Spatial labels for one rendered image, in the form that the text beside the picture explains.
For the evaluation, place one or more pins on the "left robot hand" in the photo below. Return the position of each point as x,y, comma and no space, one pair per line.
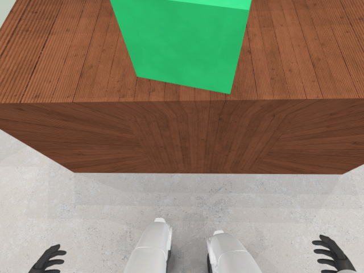
44,261

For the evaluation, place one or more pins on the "right robot hand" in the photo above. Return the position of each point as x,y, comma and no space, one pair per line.
340,262

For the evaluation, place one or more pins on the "right robot thigh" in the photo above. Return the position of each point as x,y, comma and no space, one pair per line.
230,255

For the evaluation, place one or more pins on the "carton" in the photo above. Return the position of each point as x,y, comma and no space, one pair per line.
194,43

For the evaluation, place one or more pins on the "pedestal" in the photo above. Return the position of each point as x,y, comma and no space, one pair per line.
68,89

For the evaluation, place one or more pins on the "right robot shin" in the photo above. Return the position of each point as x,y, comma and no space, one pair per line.
215,268

